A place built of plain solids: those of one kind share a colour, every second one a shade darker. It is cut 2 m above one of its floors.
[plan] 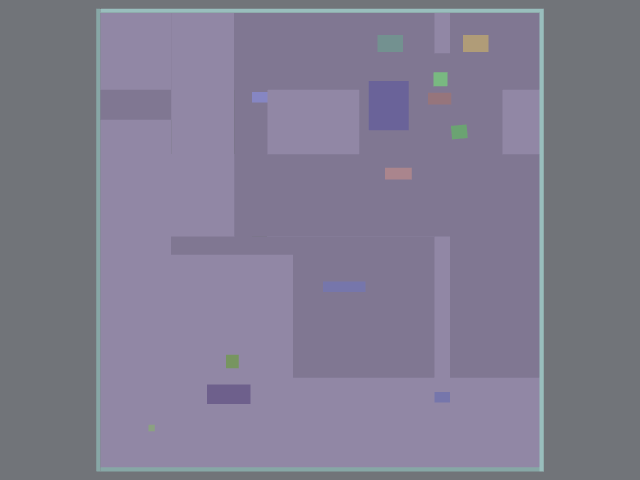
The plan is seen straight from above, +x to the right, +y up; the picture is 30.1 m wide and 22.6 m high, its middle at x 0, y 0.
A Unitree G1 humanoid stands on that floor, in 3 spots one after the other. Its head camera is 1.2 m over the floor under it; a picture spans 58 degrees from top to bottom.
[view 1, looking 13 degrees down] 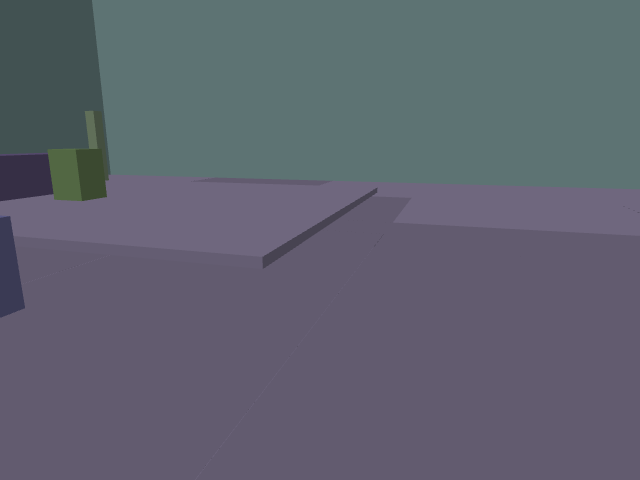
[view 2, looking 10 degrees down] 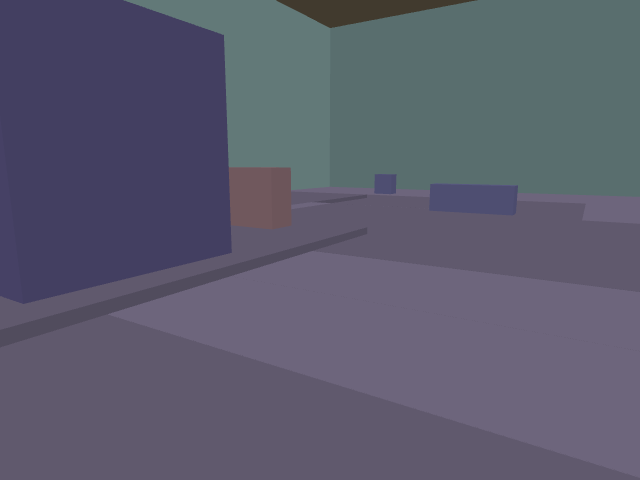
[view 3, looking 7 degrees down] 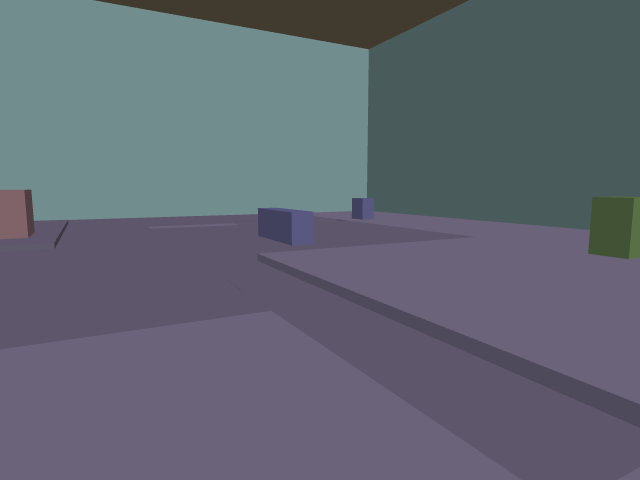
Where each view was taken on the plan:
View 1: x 2.36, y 0.98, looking -163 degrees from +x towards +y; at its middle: floor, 5.34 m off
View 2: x -1.37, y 9.00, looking -58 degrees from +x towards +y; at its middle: floor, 6.21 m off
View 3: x -7.89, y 1.67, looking -28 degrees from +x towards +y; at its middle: floor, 9.85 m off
